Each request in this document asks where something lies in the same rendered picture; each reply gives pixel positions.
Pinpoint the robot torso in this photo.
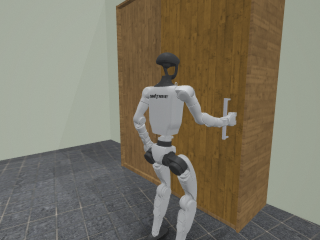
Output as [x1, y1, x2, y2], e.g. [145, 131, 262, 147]
[149, 82, 184, 167]

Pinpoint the left robot shin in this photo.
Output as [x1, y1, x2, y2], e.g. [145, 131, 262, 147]
[151, 185, 170, 236]

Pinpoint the robot right upper arm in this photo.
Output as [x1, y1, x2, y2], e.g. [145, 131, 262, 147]
[175, 85, 206, 125]

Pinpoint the robot left forearm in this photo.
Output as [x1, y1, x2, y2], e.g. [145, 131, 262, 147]
[133, 122, 151, 145]

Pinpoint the handle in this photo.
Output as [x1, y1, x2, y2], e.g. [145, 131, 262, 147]
[121, 94, 124, 117]
[222, 98, 231, 140]

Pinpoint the robot left hand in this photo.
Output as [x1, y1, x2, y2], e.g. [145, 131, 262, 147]
[143, 141, 154, 152]

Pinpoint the robot left upper arm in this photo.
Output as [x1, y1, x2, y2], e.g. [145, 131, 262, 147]
[133, 86, 153, 126]

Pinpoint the robot right hand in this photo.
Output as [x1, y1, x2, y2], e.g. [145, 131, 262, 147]
[217, 112, 237, 127]

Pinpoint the robot right forearm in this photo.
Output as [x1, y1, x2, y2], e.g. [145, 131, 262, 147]
[202, 113, 230, 128]

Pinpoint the wardrobe door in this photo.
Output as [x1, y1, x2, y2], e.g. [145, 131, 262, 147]
[161, 0, 252, 226]
[120, 0, 161, 181]

